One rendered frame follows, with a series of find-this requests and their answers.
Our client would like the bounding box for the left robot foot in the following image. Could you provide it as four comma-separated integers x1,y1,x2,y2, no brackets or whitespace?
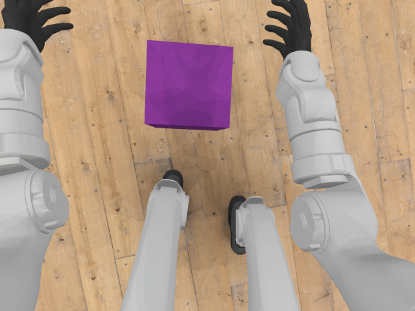
163,170,183,190

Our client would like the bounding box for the left robot hand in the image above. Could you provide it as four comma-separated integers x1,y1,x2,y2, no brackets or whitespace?
1,0,74,53

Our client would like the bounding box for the left robot forearm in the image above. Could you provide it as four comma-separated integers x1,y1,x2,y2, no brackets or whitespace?
0,29,51,176

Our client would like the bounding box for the right robot foot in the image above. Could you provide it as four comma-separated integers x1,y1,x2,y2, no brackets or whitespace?
228,196,246,255

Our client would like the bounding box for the robot foot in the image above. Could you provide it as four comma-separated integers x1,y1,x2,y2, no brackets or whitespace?
228,196,246,255
163,170,183,190

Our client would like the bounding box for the right robot forearm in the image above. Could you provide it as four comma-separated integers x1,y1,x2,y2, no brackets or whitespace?
276,51,378,231

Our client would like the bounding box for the carton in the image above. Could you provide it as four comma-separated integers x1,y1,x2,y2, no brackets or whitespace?
145,40,233,131

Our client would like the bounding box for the right robot hand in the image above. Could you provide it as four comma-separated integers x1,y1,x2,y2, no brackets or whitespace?
263,0,312,61

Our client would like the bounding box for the robot right upper arm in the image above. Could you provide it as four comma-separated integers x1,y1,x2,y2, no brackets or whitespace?
289,190,415,311

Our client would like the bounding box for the robot left upper arm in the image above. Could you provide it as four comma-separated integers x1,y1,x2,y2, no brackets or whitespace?
0,169,69,311

